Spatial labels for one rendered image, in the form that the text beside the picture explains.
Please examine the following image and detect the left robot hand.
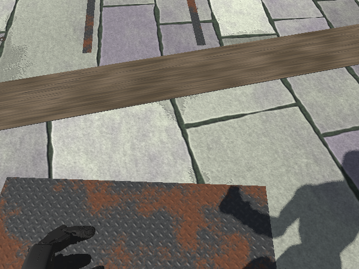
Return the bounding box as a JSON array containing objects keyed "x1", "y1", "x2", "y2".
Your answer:
[{"x1": 21, "y1": 225, "x2": 104, "y2": 269}]

